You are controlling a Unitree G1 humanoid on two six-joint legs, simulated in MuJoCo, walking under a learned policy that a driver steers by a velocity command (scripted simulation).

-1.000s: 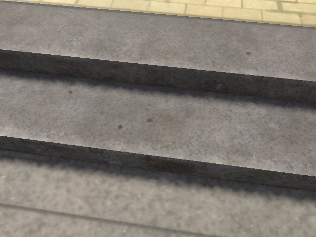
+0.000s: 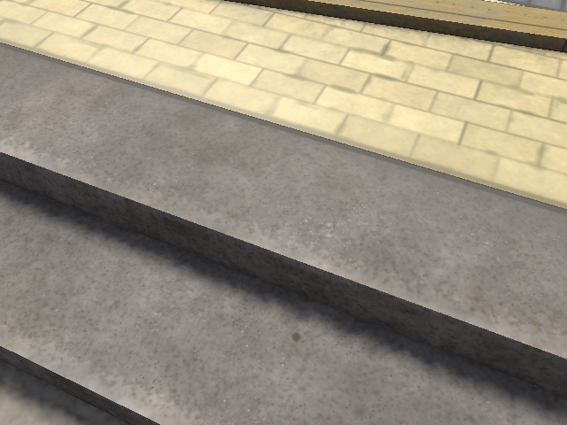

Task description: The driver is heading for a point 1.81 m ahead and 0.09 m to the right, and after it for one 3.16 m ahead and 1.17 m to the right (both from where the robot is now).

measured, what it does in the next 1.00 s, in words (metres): climbs: right foot, then left foot 0.14 m higher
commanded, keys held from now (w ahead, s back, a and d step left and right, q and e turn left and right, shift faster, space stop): e+shift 0.24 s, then q+shift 0.68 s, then e+shift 0.08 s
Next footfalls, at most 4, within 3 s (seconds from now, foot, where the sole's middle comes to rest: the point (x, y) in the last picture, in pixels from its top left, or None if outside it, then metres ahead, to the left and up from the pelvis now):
0.04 right None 0.15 -0.03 -0.76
0.46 left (276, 415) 0.45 0.05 -0.63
1.20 right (380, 388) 0.51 -0.16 -0.62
1.50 right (394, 400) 0.49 -0.19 -0.63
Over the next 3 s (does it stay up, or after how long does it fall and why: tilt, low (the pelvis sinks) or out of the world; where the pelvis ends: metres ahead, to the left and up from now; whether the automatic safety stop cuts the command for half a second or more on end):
stays up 0.81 -0.24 0.27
